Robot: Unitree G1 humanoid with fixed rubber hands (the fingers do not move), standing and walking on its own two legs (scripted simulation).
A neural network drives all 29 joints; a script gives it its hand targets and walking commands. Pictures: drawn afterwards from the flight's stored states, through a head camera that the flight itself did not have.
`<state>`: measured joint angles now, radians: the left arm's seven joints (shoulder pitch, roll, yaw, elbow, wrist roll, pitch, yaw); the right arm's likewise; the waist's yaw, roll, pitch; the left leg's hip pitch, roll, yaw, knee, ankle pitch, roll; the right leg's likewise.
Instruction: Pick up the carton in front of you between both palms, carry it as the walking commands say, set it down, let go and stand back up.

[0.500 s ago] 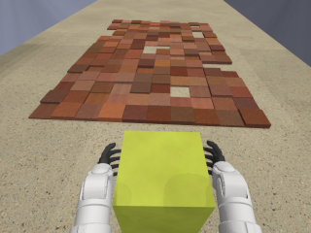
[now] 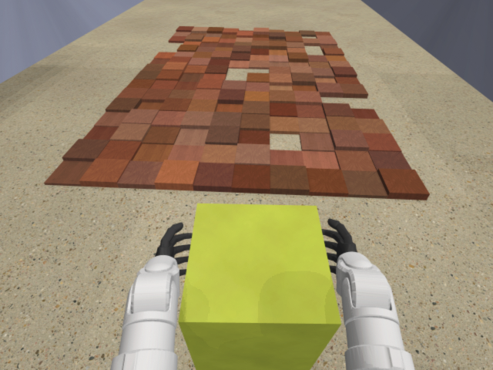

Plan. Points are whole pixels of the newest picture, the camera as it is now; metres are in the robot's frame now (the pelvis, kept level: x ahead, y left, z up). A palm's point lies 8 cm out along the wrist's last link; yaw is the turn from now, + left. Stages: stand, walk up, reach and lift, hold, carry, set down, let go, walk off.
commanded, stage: hold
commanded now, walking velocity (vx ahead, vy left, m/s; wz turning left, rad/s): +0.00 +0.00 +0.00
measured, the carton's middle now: (254, 291) +0.28 +0.00 -0.02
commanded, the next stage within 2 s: carry in 0.08 s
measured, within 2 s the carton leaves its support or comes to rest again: neither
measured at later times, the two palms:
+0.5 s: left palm (177, 214) +0.38 +0.14 +0.07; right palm (337, 209) +0.39 -0.16 +0.08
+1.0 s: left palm (204, 130) +0.66 +0.12 +0.09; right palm (320, 128) +0.68 -0.18 +0.08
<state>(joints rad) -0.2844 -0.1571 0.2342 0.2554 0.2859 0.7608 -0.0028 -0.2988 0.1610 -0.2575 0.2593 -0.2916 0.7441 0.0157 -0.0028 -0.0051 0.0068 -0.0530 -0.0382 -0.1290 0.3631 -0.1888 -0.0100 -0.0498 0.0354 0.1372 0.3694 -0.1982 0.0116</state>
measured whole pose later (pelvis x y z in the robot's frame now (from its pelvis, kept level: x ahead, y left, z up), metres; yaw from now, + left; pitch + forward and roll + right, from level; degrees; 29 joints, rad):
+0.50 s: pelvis +0.11 -0.01 -0.01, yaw -1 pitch +5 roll +2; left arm -0.15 -0.12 0.13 -0.24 0.11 1.12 0.10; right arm -0.21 0.15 -0.12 -0.17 -0.12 1.08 -0.07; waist 0.01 -0.03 -0.16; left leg -0.27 0.01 0.15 0.50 -0.29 0.02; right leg -0.28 -0.06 -0.05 0.70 -0.45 0.00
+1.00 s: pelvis +0.40 -0.04 +0.00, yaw +1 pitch +5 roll +2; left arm -0.17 -0.13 0.12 -0.35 0.10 1.22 0.10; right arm -0.19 0.14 -0.11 -0.34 -0.12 1.21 -0.08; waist 0.04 -0.01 -0.10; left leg -0.61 0.07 0.15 0.69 -0.17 0.00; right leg -0.01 -0.02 -0.19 0.24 -0.33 -0.03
